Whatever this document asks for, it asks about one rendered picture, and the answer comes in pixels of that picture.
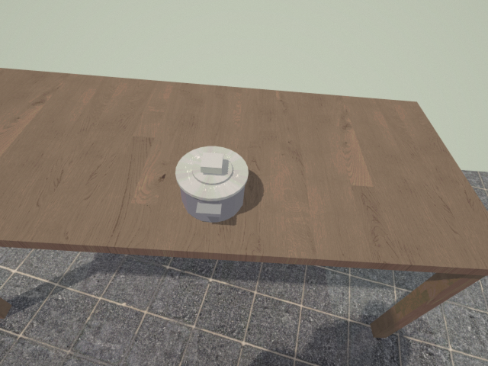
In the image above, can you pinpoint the table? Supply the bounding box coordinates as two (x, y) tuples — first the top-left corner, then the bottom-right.
(0, 68), (488, 338)

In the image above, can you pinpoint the pot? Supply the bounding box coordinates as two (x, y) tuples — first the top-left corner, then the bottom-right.
(180, 187), (245, 223)

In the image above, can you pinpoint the knob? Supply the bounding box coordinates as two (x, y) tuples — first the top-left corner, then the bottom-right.
(201, 152), (223, 174)

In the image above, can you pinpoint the lid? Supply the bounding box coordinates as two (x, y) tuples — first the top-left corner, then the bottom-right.
(175, 146), (249, 201)

